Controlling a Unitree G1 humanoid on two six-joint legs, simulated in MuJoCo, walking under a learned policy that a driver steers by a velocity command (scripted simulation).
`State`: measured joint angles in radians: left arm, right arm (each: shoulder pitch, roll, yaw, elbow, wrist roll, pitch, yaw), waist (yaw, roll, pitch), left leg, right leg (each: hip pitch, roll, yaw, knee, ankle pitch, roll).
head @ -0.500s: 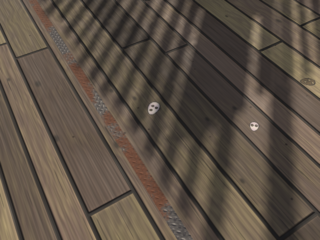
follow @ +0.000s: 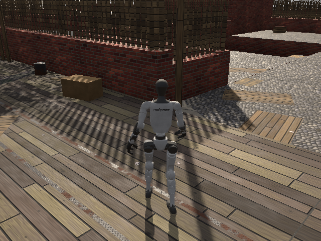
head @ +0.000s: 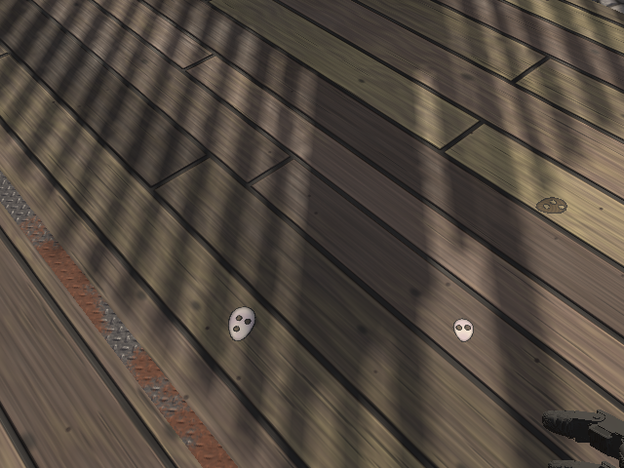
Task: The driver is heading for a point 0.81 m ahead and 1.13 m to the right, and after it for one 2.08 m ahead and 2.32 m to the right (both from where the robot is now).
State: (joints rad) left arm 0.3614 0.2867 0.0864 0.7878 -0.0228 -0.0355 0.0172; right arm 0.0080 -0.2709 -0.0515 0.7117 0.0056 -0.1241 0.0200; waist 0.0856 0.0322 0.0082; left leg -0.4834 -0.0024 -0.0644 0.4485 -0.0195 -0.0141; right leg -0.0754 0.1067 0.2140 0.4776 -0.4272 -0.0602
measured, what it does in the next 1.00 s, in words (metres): walks ahead, turning right: left foot, then right foot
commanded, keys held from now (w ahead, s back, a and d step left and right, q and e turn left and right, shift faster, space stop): w+e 0.18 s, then e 0.56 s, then w+e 0.26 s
